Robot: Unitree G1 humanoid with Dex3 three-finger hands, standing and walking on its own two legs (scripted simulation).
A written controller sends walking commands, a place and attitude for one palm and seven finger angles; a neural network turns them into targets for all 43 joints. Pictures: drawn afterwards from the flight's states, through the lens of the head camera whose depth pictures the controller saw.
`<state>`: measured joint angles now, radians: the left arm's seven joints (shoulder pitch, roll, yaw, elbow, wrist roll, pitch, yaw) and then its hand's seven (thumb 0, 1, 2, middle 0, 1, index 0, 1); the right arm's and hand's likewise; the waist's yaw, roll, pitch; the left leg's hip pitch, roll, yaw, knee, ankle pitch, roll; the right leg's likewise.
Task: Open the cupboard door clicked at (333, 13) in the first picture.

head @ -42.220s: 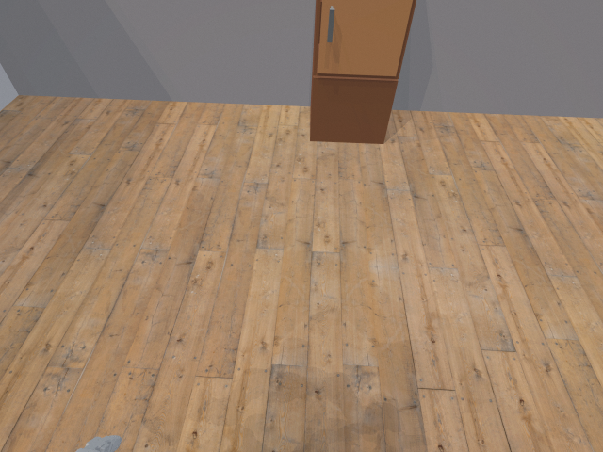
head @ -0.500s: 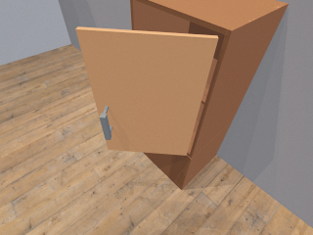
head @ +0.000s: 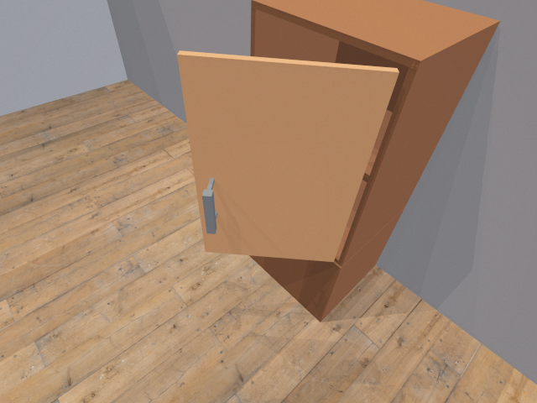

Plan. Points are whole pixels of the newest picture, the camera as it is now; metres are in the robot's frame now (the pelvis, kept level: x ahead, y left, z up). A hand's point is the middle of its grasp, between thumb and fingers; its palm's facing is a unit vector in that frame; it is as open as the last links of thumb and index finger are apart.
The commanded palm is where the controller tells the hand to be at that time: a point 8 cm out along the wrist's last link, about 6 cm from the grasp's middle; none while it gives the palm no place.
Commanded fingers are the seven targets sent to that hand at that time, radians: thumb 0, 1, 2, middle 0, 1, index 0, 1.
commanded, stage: come to a stop and stand still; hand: left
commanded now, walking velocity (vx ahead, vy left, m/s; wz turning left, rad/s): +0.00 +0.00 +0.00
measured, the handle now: (211, 206) +0.58 +0.18 -0.11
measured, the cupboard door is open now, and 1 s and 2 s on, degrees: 43 43 43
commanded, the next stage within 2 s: look again from close up in 0.88 s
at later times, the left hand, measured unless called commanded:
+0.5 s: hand out of the picture -0.06 +0.19 -0.18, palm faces +0.01 -0.98 -0.19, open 7.4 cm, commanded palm none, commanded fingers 0.00 0.90 0.90 -0.20 -0.30 -0.20 -0.30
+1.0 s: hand out of the picture -0.03 +0.18 -0.18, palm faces +0.00 -0.99 -0.17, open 7.4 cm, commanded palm none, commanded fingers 0.00 0.90 0.90 -0.20 -0.30 -0.20 -0.30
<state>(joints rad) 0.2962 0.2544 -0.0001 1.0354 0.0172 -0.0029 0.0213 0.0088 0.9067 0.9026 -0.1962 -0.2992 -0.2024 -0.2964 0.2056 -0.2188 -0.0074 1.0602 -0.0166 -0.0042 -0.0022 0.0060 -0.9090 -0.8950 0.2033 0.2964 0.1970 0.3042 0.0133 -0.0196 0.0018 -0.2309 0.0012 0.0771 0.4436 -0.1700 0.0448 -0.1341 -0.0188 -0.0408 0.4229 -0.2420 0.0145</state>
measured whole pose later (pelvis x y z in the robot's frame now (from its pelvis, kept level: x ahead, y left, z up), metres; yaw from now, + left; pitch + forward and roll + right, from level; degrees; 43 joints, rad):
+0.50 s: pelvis -0.03 +0.02 +0.00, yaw +0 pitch -2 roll -1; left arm 0.37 0.18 -0.01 1.10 0.03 0.00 0.03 0.01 0.91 0.90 -0.20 -0.30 -0.20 -0.30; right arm 0.26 -0.17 -0.03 1.11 -0.01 0.01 0.00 0.01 -0.91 -0.90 0.20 0.30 0.20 0.30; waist 0.01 -0.02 0.01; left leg -0.26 -0.03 0.10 0.40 -0.11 0.07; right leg -0.20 -0.05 -0.02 0.43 -0.21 0.03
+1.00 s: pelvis -0.01 +0.01 +0.00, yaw -1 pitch -1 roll -1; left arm 0.35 0.17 0.00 1.09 0.02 -0.01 0.03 0.01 0.91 0.90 -0.20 -0.30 -0.20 -0.30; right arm 0.27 -0.16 -0.03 1.12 -0.01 0.00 -0.01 0.01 -0.91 -0.90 0.20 0.30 0.20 0.30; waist 0.00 -0.03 0.01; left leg -0.28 -0.01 0.10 0.42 -0.14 0.06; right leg -0.21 -0.03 -0.01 0.44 -0.22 0.03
